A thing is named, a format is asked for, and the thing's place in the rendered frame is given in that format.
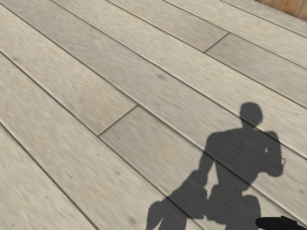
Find robot right hand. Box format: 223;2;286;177
255;216;307;230

